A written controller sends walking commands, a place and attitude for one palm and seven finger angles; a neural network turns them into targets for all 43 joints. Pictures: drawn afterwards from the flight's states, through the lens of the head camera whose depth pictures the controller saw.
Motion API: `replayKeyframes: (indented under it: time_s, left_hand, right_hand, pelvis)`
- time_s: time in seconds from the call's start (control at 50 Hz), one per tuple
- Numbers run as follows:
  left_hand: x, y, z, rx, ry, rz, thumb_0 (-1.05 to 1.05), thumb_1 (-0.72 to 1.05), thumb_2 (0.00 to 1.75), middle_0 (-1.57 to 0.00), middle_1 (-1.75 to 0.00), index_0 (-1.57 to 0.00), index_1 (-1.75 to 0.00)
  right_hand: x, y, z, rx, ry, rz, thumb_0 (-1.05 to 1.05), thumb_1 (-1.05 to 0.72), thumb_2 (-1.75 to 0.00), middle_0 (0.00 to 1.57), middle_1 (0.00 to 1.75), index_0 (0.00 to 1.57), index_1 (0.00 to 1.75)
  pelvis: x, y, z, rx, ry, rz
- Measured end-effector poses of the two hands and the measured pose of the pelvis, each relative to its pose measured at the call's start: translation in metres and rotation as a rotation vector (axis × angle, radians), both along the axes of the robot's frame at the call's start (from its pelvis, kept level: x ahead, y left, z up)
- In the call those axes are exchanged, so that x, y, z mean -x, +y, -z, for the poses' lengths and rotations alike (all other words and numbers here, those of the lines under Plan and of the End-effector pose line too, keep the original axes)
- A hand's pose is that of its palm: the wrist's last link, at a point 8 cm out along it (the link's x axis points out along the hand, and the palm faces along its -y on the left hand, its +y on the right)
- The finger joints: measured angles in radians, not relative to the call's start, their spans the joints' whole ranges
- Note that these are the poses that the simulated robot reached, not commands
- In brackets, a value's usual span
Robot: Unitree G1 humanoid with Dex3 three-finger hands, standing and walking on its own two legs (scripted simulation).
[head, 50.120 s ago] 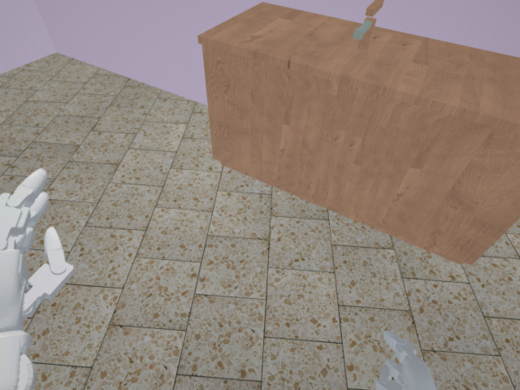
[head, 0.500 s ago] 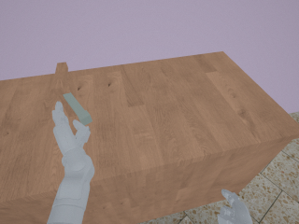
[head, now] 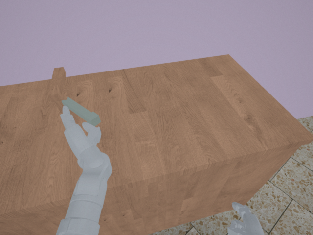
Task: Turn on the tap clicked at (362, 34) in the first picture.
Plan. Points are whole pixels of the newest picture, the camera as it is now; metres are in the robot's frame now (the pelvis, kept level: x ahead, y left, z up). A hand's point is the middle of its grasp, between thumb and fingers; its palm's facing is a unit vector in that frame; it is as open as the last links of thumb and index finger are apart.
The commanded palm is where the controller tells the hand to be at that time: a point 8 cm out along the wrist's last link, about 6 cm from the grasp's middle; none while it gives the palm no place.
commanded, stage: push the lever round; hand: left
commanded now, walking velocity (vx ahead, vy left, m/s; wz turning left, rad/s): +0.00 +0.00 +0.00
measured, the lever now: (93, 119) +0.39 +0.21 +0.09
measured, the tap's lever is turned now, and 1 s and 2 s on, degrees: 38 63 71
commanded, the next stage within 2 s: lift the hand up off the lever in 1.18 s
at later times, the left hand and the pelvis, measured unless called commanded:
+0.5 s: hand (108, 124) +0.38 +0.16 +0.09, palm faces +0.74 -0.67 -0.10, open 7.6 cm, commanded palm +0.33 +0.17 +0.09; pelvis -0.01 +0.00 -0.01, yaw +1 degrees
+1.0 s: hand (115, 114) +0.42 +0.15 +0.09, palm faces +0.78 -0.61 -0.15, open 7.8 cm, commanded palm +0.36 +0.16 +0.09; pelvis -0.01 -0.01 -0.01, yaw +0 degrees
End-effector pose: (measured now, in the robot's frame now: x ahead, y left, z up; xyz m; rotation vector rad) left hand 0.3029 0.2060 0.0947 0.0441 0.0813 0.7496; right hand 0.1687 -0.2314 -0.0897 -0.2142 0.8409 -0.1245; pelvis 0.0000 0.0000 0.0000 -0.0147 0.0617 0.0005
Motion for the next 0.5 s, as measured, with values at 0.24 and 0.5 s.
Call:
replayKeyframes:
  time_s: [0.24,0.5]
  left_hand:
    - [-0.009,-0.012,-0.001,0.003,0.014,-0.047,0.0,0.94,0.92,-0.15,-0.15,-0.15,-0.15]
    - [-0.021,-0.024,-0.002,0.001,0.04,-0.093,0.0,0.95,0.92,-0.15,-0.15,-0.15,-0.15]
  right_hand:
    - [0.003,0.002,0.006,-0.012,0.023,-0.014,0.01,-0.9,-0.9,0.2,0.3,0.2,0.3]
    - [0.012,0.004,0.016,-0.031,0.054,-0.032,0.01,-0.9,-0.9,0.2,0.3,0.2,0.3]
  pelvis:
    - [0.003,-0.001,0.003,0.001,0.015,-0.006]
    - [0.008,-0.003,0.006,0.003,0.038,-0.009]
